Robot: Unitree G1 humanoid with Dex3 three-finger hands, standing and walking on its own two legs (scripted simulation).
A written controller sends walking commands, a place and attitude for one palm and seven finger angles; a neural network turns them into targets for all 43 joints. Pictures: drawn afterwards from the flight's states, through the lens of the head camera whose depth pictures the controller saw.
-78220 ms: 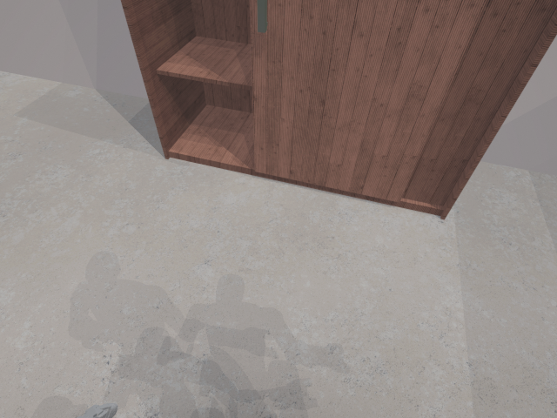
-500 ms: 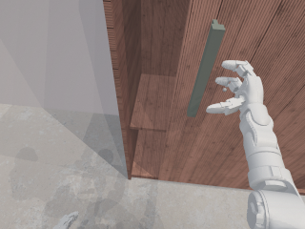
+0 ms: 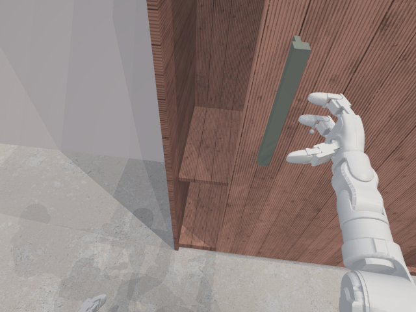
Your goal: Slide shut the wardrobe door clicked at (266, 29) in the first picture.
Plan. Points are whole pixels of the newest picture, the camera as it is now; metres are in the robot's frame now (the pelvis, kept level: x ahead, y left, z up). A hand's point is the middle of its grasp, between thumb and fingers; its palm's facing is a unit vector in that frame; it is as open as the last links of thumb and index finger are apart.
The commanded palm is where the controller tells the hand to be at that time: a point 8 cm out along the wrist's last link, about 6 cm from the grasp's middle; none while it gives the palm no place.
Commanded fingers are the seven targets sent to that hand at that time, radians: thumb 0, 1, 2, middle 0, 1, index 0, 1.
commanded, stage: feel for the door with the fingertips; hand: right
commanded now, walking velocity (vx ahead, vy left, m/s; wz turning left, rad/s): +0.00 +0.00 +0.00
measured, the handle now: (277, 109) +0.49 -0.08 +0.16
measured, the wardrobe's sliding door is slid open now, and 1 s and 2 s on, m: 0.18 0.18 0.18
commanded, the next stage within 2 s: slide the fingers in behind the handle in 0.98 s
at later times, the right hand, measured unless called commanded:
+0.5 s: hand (288, 127) +0.43 -0.10 +0.16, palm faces +0.00 +1.00 +0.01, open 14.0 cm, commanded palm +0.40 -0.16 +0.16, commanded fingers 0.00 0.50 -0.30 0.30 1.20 0.30 1.20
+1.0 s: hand (291, 121) +0.44 -0.11 +0.17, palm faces +0.02 +1.00 +0.00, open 14.0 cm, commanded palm +0.42 -0.16 +0.16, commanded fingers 0.00 0.50 -0.30 0.30 1.20 0.30 1.20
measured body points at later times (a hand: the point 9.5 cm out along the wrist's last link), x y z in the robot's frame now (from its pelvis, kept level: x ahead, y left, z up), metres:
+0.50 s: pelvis -0.01 +0.00 +0.00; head +0.00 +0.02 +0.45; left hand +0.09 +0.24 -0.12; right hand +0.42 -0.15 +0.17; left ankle -0.05 +0.11 -0.73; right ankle +0.02 -0.12 -0.73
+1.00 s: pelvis -0.01 +0.00 +0.00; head +0.01 +0.02 +0.45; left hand +0.07 +0.26 -0.12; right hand +0.43 -0.16 +0.17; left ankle -0.05 +0.11 -0.73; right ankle +0.02 -0.12 -0.73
